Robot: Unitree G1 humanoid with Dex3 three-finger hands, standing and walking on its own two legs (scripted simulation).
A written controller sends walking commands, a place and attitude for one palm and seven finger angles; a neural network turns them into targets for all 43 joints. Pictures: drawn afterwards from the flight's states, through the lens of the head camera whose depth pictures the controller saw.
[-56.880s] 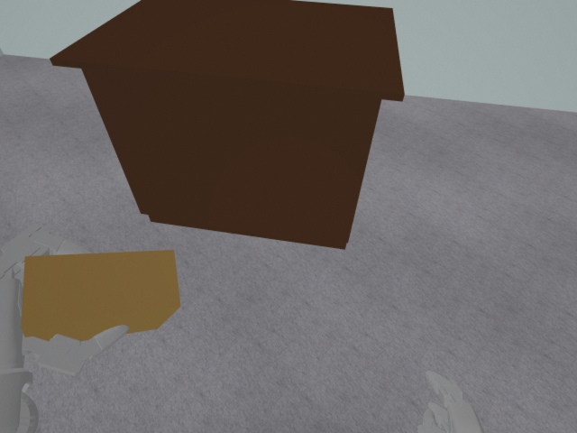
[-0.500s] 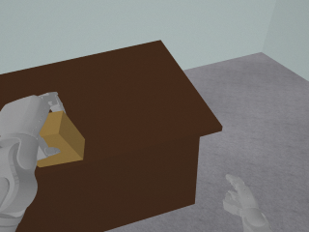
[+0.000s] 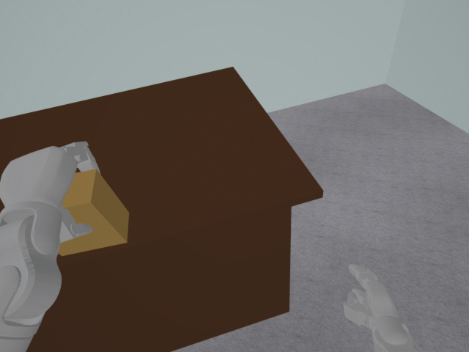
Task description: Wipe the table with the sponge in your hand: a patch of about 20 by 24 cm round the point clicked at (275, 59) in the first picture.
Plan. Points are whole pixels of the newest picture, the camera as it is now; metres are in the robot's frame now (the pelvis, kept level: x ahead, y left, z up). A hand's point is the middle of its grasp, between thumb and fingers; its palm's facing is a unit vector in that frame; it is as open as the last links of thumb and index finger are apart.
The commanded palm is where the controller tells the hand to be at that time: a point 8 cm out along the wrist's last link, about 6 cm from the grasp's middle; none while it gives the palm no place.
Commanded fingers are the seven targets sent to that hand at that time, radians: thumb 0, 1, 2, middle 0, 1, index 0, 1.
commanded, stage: move the sponge above the wiping area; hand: left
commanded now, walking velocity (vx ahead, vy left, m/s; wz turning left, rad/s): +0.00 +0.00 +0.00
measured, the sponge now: (85, 221) +0.25 +0.30 +0.14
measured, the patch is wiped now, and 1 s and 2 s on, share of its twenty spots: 1.00 1.00 1.00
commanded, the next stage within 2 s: none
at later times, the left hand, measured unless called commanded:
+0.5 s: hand (75, 196) +0.26 +0.30 +0.18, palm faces +0.13 -0.04 -0.99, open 10.1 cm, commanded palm +0.22 +0.30 +0.26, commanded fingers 0.00 0.10 1.30 -1.20 -1.60 -1.20 -1.60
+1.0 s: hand (82, 191) +0.29 +0.32 +0.17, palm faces +0.09 -0.04 -1.00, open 10.1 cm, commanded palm +0.24 +0.32 +0.25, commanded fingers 0.00 0.10 1.30 -1.20 -1.60 -1.20 -1.60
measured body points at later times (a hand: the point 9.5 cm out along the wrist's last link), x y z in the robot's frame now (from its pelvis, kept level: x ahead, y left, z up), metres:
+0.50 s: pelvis +0.00 +0.01 +0.00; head -0.02 -0.05 +0.44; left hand +0.25 +0.30 +0.24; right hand +0.25 -0.19 -0.09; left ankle +0.01 +0.13 -0.74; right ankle +0.03 -0.09 -0.74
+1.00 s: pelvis +0.01 +0.02 +0.00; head +0.00 -0.03 +0.45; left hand +0.28 +0.31 +0.22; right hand +0.25 -0.18 -0.09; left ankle +0.01 +0.13 -0.74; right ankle +0.03 -0.09 -0.74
